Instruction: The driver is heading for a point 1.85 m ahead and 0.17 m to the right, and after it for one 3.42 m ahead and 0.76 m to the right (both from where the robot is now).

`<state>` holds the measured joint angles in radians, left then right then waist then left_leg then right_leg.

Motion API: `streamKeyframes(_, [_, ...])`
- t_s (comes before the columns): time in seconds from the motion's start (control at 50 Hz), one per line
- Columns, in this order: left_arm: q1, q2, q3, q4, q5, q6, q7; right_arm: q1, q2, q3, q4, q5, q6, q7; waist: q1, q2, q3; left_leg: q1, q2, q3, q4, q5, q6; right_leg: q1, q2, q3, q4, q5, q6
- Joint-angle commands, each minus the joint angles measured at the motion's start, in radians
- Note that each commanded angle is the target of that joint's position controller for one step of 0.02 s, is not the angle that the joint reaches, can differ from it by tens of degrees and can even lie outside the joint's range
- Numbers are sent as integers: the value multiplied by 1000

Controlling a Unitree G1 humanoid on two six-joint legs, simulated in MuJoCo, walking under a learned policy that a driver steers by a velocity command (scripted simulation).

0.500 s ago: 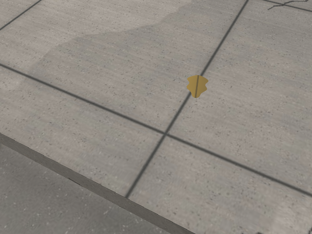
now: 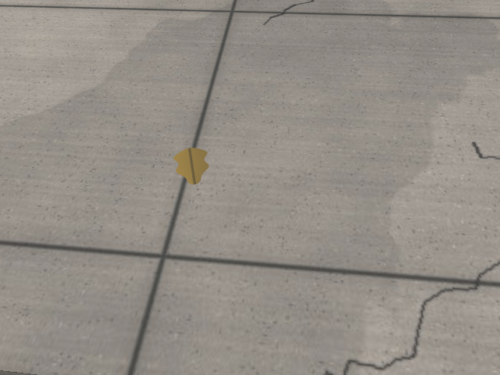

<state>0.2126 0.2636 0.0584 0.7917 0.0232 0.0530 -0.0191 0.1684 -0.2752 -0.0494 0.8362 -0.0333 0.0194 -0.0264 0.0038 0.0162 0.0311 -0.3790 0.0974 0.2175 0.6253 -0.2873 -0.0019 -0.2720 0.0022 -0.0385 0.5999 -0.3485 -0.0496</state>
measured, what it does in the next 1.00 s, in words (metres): steps on the spot, turning right: left foot, then right foot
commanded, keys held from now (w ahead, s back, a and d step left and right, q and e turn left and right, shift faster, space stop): e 0.34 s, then no key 0.66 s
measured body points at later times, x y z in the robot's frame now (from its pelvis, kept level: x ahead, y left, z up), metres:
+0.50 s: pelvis -0.02 +0.02 +0.01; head +0.02 +0.03 +0.46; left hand +0.17 +0.26 -0.11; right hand +0.03 -0.28 -0.09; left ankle +0.01 +0.12 -0.73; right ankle -0.02 -0.09 -0.71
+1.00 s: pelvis -0.05 +0.01 +0.02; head -0.04 +0.00 +0.47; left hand +0.11 +0.23 -0.11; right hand -0.07 -0.26 -0.13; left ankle +0.01 +0.12 -0.73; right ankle -0.10 -0.08 -0.73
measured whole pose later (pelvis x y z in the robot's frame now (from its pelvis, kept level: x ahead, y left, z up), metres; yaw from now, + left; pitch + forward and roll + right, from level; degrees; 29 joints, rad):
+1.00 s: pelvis -0.05 +0.01 +0.02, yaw -17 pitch -3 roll +0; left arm 0.19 0.23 0.00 1.00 0.01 0.00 0.03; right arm 0.22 -0.24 -0.02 0.99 -0.01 0.01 -0.02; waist -0.02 0.02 0.05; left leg -0.14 -0.01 0.00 0.35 -0.16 0.00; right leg -0.07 0.05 0.06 0.36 -0.24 -0.03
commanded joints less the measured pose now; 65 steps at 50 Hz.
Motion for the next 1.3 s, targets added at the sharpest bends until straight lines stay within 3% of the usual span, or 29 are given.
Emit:
streamKeyframes(0.02, [130,283,73,-52,20,-15,24,-78,-76,-17,-111,-5,20,-9,78,-242,31,-245,-77,-187,357,-311,-52,20,-395,546,-382,330,-230])
streamKeyframes(0.04, [75,235,62,-51,12,-11,32,-64,-73,-19,-108,10,24,-5,23,-171,41,-210,-62,-237,398,-205,-46,-18,-315,439,-363,275,-212])
streamKeyframes(0.06, [-6,200,52,-66,2,-7,32,-24,-81,-23,-88,16,19,3,-20,-144,46,-191,-64,-245,391,-112,-36,-23,-236,355,-351,237,-168])
streamKeyframes(0.1, [-62,164,44,-92,-9,-9,29,35,-104,-34,-55,-6,9,12,-32,-149,-21,-179,-88,-229,441,-50,-32,55,-170,293,-306,377,-151])
streamKeyframes(0.12, [-46,153,40,-93,-15,-12,26,42,-101,-35,-53,-6,7,15,-25,-127,-53,-171,-94,-231,456,-52,-36,88,-170,293,-288,441,-158])
streamKeyframes(0.18, [17,166,47,-77,-15,-20,28,11,-72,-25,-75,8,9,7,4,-118,-63,-204,-93,-242,383,-70,-48,175,-181,334,-258,494,-175])
streamKeyframes(0.28, [53,192,57,-76,-3,-14,30,-23,-79,-17,-107,16,11,-6,39,-146,-68,-147,-114,-257,215,-132,-38,200,-193,440,-237,478,-193])
streamKeyframes(0.38, [-19,199,59,-89,-5,-9,16,49,-90,-13,-108,32,-1,-14,8,-160,-98,54,-151,-247,10,-132,-6,130,-163,495,-208,545,-153])
streamKeyframes(0.42, [-59,180,50,-88,-15,-8,18,111,-75,-8,-93,28,-11,-22,-36,-136,-100,219,-149,-233,-240,32,15,56,-113,473,-170,461,-90])
streamKeyframes(0.44, [-42,147,38,-90,-18,-11,22,107,-114,-15,-96,15,-17,-30,-23,-62,-98,301,-52,-328,-347,59,41,-26,-61,435,-120,294,-35])
streamKeyframes(0.46, [25,69,16,-89,-12,-17,23,68,-168,-17,-121,-1,-19,-33,22,144,-110,375,194,-572,-420,132,96,-128,58,292,53,-28,14])
streamKeyframes(0.48, [-12,137,35,-91,-3,-14,31,26,-212,-28,-131,-2,-13,-22,-3,197,-58,194,295,-667,-402,299,235,-154,158,157,227,-240,33])
streamKeyframes(0.5, [-2,167,44,-75,7,-10,33,30,-170,-21,-124,4,-16,-13,10,118,-35,154,277,-634,-392,350,268,-124,115,194,356,-221,37])
streamKeyframes(0.52, [17,160,46,-49,3,-7,27,-14,-123,-8,-123,16,-19,-8,34,84,-8,138,207,-537,-378,355,241,-114,106,200,408,-160,40])
streamKeyframes(0.54, [38,150,44,-28,-1,-3,22,-48,-109,-4,-127,12,-19,-7,47,90,0,144,141,-453,-360,385,206,-109,110,191,440,-116,52])
streamKeyframes(0.58, [40,129,36,-10,-2,1,13,-36,-102,1,-115,15,-23,-15,33,125,-19,226,92,-387,-328,475,189,-123,110,179,410,-88,76])
streamKeyframes(0.62, [5,102,22,-5,-8,2,13,5,-96,4,-89,17,-24,-14,4,126,-37,298,91,-373,-304,511,194,-110,92,157,293,-101,94])
streamKeyframes(0.68, [-31,77,3,11,-17,2,25,45,-111,2,-52,12,-20,-9,-29,153,-55,335,94,-385,-279,493,194,-12,59,90,54,-138,86])
streamKeyframes(0.72, [-9,78,-1,38,-25,-3,37,50,-128,-4,-30,11,-12,-4,-18,163,-50,324,83,-392,-249,516,177,65,59,51,-135,-37,69])
streamKeyframes(0.74, [21,71,-6,59,-23,-10,43,42,-130,-5,-20,16,-9,-3,7,136,-46,290,73,-384,-231,520,146,147,49,45,-294,127,58])
streamKeyframes(0.76, [22,93,-5,71,-12,-19,49,53,-116,-2,-14,16,-15,-2,4,103,-56,231,70,-393,-230,463,102,237,8,107,-357,236,44])
streamKeyframes(0.78, [21,139,-1,72,5,-33,56,60,-93,5,-22,19,-24,4,-13,23,-85,158,41,-367,-206,356,60,319,-102,223,-341,321,22])
streamKeyframes(0.8, [-41,157,-4,83,-6,-39,50,70,-57,13,-13,30,-24,7,-60,-97,-40,197,-40,-300,-287,153,36,181,-161,268,-291,398,-25])
streamKeyframes(0.82, [-64,111,-16,87,-12,-46,42,48,-69,13,15,21,-21,2,-38,-76,-23,270,-38,-299,-302,142,26,127,-155,263,-295,320,-32])
streamKeyframes(0.84, [-59,99,-21,97,-11,-53,40,31,-86,7,32,20,-19,0,-21,-63,1,277,-38,-303,-296,171,28,109,-126,243,-307,271,-17])
streamKeyframes(0.9, [-16,104,-28,153,-14,-64,52,43,-83,5,70,21,-20,7,-18,-101,4,302,-16,-310,-297,238,36,109,-95,218,-329,256,1])
streamKeyframes(1.08, [-11,89,-41,227,-17,-68,55,70,-50,21,191,20,-20,3,-18,-34,36,270,-17,-306,-317,189,14,83,-90,219,-362,141,-12])
streamKeyframes(1.3, [28,63,-52,286,-19,-72,57,108,-28,35,271,21,-22,-5,-16,-17,27,256,-9,-306,-306,193,13,88,-78,202,-348,180,-19])
Next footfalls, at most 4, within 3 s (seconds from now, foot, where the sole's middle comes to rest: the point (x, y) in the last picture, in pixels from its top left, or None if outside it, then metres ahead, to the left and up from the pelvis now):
0.44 left None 0.04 0.11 -0.76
0.78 right None -0.06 -0.09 -0.76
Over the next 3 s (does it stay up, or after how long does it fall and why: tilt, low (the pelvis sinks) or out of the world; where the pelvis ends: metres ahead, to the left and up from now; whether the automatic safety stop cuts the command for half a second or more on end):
stays up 0.18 -0.04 0.00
